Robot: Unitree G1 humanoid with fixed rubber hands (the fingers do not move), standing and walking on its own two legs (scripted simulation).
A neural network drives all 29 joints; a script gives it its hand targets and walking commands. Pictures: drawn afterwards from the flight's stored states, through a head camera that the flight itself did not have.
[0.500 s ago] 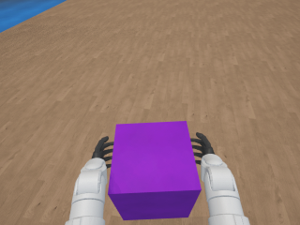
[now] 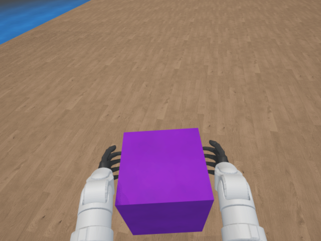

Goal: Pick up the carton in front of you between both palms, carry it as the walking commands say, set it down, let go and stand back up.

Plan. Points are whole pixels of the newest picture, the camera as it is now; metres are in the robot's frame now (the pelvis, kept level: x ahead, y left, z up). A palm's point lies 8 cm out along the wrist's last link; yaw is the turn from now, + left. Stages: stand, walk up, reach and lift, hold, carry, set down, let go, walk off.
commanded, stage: set down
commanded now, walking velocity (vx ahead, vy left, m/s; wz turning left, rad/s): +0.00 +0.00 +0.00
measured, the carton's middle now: (164, 183) +0.30 +0.00 -0.05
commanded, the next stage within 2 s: none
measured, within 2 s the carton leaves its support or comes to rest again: neither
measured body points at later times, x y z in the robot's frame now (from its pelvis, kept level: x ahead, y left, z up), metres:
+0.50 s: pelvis -0.02 +0.02 -0.05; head +0.15 -0.03 +0.36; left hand +0.36 +0.14 -0.12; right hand +0.36 -0.16 -0.13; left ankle -0.03 +0.14 -0.74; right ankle +0.08 -0.10 -0.74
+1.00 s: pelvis -0.05 +0.03 -0.19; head +0.19 -0.02 +0.18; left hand +0.40 +0.14 -0.27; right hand +0.41 -0.16 -0.28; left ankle -0.03 +0.14 -0.74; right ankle +0.08 -0.10 -0.74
